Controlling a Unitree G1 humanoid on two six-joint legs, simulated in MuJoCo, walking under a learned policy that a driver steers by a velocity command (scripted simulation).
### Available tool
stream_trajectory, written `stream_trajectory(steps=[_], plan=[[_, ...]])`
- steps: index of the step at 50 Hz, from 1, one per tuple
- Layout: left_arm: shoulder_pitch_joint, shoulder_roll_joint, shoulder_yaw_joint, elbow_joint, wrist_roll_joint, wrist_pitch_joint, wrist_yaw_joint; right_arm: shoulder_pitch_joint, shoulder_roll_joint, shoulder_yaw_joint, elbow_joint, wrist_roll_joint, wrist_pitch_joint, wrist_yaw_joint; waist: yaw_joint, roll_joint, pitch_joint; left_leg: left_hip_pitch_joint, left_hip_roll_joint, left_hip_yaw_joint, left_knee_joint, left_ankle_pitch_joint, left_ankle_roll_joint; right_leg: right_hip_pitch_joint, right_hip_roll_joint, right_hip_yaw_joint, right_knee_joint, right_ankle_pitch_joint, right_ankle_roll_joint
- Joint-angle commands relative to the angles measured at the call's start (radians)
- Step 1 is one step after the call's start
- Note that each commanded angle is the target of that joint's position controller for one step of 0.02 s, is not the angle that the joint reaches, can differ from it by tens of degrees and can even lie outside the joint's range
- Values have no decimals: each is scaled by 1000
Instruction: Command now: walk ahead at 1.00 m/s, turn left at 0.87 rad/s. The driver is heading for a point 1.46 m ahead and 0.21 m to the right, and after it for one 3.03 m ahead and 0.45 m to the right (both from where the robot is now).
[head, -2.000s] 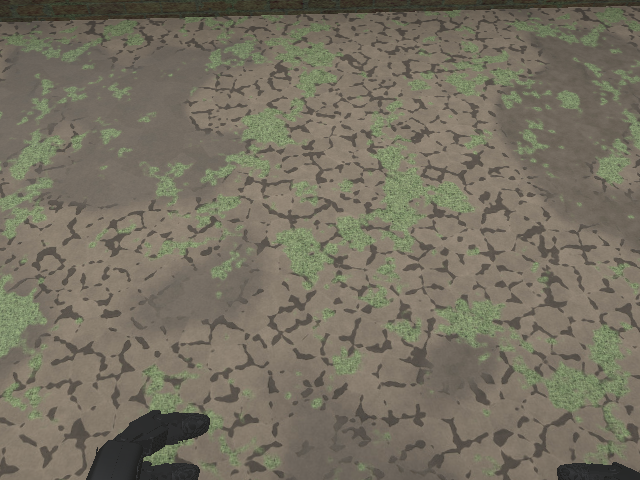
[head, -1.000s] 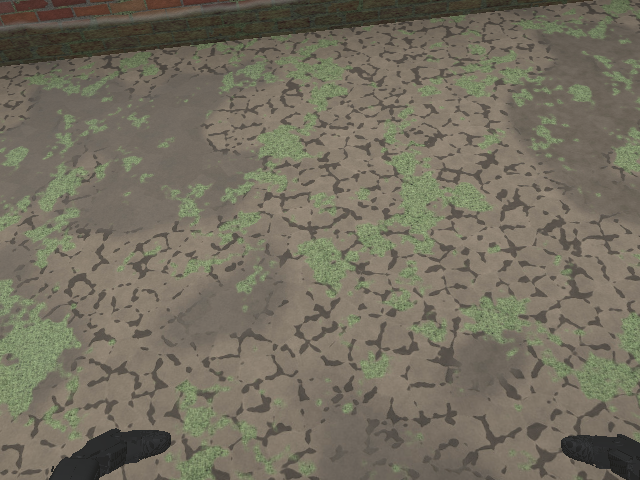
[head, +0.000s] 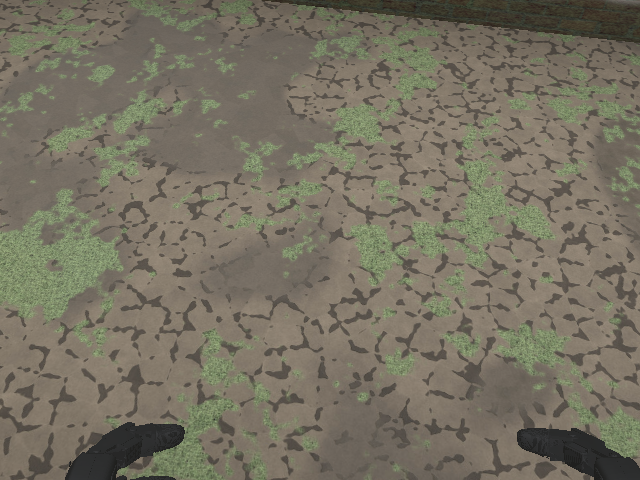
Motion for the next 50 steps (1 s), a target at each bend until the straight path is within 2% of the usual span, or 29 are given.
stream_trajectory(steps=[1, 2, 3, 5, 6, 7, 8, 10, 11, 13, 15, 17, 18, 19, 20, 22, 25, 27, 29, 30, 32, 35, 38, 39, 42, 45, 47, 49, 50], plan=[[-39, 119, 47, -62, 4, -9, 17, -102, -80, -30, -102, -15, -32, -7, 29, -161, -186, -282, 68, 112, 19, 2, 67, 322, -262, 238, -240, -138, -21], [-30, 138, 53, -55, 3, -19, 21, -151, -99, -39, -122, -28, -29, 8, 48, -119, -153, -234, 85, 159, 63, -5, 60, 208, -287, 254, -273, -225, -18], [-56, 144, 49, -47, -2, -32, 23, -136, -86, -34, -126, -31, -24, 19, 17, -100, -128, -162, 101, 185, 54, 10, 55, 103, -286, 233, -292, -274, -8], [-158, 75, 22, -70, -21, -34, 13, 65, -59, -23, -50, -21, -28, 35, -90, -2, -161, 30, 83, 157, -95, -23, 70, -11, -135, 88, -141, -232, 49], [-188, 18, 2, -103, -36, -19, 1, 97, -87, -17, -37, -18, -28, 36, -117, 242, -114, -76, 93, 1, -291, -185, 91, -8, 12, 2, 87, -199, 81], [-187, 0, -5, -135, -45, -2, -7, 3, -107, -7, -83, -20, -20, 32, -82, 372, -48, -126, 132, -219, -398, -316, 117, -102, 92, 84, 213, -205, 86], [-194, 15, 3, -146, -42, 4, -11, -80, -124, -2, -129, -32, -12, 13, -62, 365, -66, -52, 189, -313, -428, -288, 131, -205, 103, 195, 324, -208, 96], [-102, 35, 19, -117, -37, -17, 8, -114, -125, -5, -153, -70, -21, -24, -4, 202, -221, 116, 253, -319, -367, -95, 135, -248, 80, 307, 398, -130, 110], [-52, 28, 12, -107, -29, -32, 24, -127, -108, -8, -153, -70, -43, -34, 17, 140, -282, 129, 255, -267, -339, -37, 116, -183, 65, 314, 372, -87, 99], [-34, 31, 7, -86, -37, -39, 26, -117, -88, -5, -141, -63, -71, -29, -4, 112, -316, 122, 250, -160, -358, 26, 71, -36, 63, 299, 215, -71, 66], [-54, 27, 4, -76, -58, -24, 6, -82, -88, -7, -115, -61, -68, -20, -39, 99, -265, 95, 257, -98, -383, 1, 54, 77, 76, 282, 29, -34, 31], [34, -9, -9, -35, -36, -7, -13, -106, -73, -4, -124, -51, -54, -14, -6, 61, -212, -14, 182, 22, -357, -96, -35, 258, 120, 222, -99, 62, -17], [25, -3, -11, -32, -22, 1, -20, -91, -37, 5, -134, -55, -47, -10, -36, -41, -164, -65, 108, 120, -248, -52, -76, 268, 104, 286, -96, 86, -46], [-58, 53, 5, -65, -39, 4, -25, -93, -26, 13, -148, -49, -49, -2, -41, -159, -118, -57, 71, 237, -171, 46, -103, 136, 32, 446, -192, -68, -91], [-104, 106, 19, -97, -68, 1, -25, -158, -77, -6, -157, -33, -56, 7, -9, -181, -53, -15, 81, 275, -142, 66, -104, -32, -27, 590, -341, -262, -109], [-178, 117, 16, -127, -79, -10, -17, -170, -75, -13, -161, -38, -72, 16, -31, -146, -49, 144, 110, 254, -113, 128, -91, -152, -26, 631, -383, -216, -86], [-138, 101, 17, -123, -81, -14, -15, -136, -42, -8, -143, -65, -91, 14, -24, -52, -125, 263, 122, 274, -159, 131, -89, -130, 50, 555, -303, -135, -65], [-92, 108, 25, -119, -81, -8, -16, -112, -65, -17, -139, -61, -96, 10, -28, 37, -144, 310, 163, 216, -229, 28, -91, -151, 95, 507, -238, -161, -56], [-52, 79, 25, -117, -89, -1, -17, -80, -101, -30, -127, -63, -94, 2, -23, 177, -166, 335, 254, 103, -343, -110, -88, -161, 147, 407, -86, -107, -49], [-61, 78, 26, -115, -90, -4, -13, -65, -110, -32, -127, -73, -85, -6, -28, 197, -146, 335, 310, 35, -394, -185, -62, -202, 151, 362, -29, -74, -49], [-72, 94, 33, -109, -82, 1, -14, -77, -124, -37, -124, -72, -78, -17, -13, 139, -133, 242, 349, 31, -429, -236, -40, -142, 137, 314, 1, -21, -59], [8, 91, 29, -69, -73, 9, -30, -164, -130, -40, -132, -62, -75, -27, 60, 132, -143, 167, 286, 232, -388, -179, -62, -8, 133, 290, -82, 29, -78], [-80, 144, 36, -80, -84, -3, -31, -128, -87, -35, -134, -60, -67, -11, 16, -104, -117, 292, 185, 356, -161, 39, -67, -147, 87, 501, -254, -52, -102], [-121, 139, 33, -100, -87, -5, -31, -121, -72, -32, -139, -58, -70, 2, 4, -134, -110, 370, 179, 333, -128, 129, -78, -225, 95, 549, -271, -71, -95], [-103, 126, 31, -107, -89, -13, -15, -5, -119, -55, -100, -80, -85, 14, -27, -7, -173, 517, 240, 296, -135, 166, -67, -301, 116, 534, -179, -11, -69], [-84, 99, 29, -104, -86, -15, 1, 68, -165, -74, -54, -88, -83, 1, -42, 154, -204, 569, 442, 199, -242, 12, -1, -405, 120, 388, 33, -16, -46], [-145, 95, 22, -116, -54, -4, -13, 30, -142, -62, -45, -88, -87, -12, -44, 110, -147, 366, 448, 223, -287, -83, 22, -294, 81, 332, 41, 36, -45], [-7, 68, 12, -69, -75, -3, -21, -69, -94, -42, -64, -73, -90, -8, 52, 29, -161, 286, 324, 367, -217, -71, -20, -144, 94, 325, -104, 103, -58], [40, 95, 16, -42, -81, -6, -24, -110, -46, -27, -95, -62, -85, 1, 72, -86, -158, 290, 232, 437, -106, 23, -49, -139, 95, 418, -186, 126, -77]])
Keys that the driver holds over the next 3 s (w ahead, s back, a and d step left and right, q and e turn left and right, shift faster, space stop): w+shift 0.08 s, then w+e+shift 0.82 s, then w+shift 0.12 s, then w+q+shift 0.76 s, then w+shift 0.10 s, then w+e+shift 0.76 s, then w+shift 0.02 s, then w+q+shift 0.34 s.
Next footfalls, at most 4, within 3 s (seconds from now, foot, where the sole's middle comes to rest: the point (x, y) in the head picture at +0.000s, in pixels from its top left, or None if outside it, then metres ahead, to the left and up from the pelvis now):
none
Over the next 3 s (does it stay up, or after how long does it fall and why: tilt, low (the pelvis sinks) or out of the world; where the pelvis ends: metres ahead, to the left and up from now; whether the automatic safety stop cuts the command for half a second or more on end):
stays up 0.01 0.00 0.01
